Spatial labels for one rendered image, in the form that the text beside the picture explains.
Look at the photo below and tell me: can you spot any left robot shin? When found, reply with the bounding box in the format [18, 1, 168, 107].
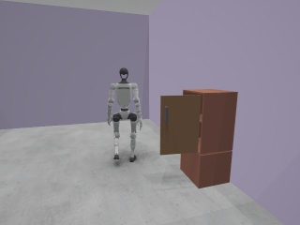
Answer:
[113, 132, 119, 155]

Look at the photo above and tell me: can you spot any robot left forearm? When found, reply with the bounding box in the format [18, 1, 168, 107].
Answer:
[107, 99, 113, 116]

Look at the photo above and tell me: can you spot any right robot upper arm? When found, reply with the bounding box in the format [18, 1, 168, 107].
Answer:
[131, 83, 139, 103]

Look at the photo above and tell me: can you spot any robot right forearm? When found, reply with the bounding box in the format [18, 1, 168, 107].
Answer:
[135, 98, 142, 118]

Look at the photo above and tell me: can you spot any cupboard door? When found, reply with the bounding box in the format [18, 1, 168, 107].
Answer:
[159, 95, 202, 156]

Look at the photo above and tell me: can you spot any left robot upper arm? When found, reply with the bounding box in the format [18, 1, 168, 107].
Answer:
[109, 83, 116, 103]

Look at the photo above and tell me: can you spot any left robot hand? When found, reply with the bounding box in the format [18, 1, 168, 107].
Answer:
[107, 115, 113, 126]

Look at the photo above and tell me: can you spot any handle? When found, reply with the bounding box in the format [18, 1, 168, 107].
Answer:
[164, 106, 169, 122]

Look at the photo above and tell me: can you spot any right robot hand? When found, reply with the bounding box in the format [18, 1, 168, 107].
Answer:
[136, 117, 143, 130]

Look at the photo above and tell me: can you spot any robot head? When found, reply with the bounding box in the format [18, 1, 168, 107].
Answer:
[119, 67, 129, 84]

